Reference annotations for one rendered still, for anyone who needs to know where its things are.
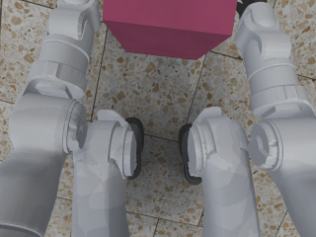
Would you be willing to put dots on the right robot shin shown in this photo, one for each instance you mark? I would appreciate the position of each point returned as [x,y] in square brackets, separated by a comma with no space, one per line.
[241,134]

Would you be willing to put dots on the left robot forearm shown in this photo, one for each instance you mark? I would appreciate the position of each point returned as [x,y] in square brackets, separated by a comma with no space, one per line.
[65,52]

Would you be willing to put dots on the robot right hand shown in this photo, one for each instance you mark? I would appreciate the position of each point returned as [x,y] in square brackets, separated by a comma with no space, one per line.
[240,8]

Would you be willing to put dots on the robot left upper arm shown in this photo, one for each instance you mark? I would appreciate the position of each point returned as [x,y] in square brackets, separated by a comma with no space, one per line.
[44,130]

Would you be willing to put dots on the right robot forearm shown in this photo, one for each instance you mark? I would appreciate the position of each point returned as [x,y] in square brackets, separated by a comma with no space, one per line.
[270,68]

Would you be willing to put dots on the robot right upper arm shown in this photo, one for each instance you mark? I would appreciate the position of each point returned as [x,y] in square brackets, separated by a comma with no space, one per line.
[286,148]

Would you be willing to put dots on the left robot thigh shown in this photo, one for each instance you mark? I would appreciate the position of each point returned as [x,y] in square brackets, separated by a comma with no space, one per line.
[99,181]

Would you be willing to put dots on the carton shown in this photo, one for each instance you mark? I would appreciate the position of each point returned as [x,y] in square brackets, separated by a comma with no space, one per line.
[185,29]

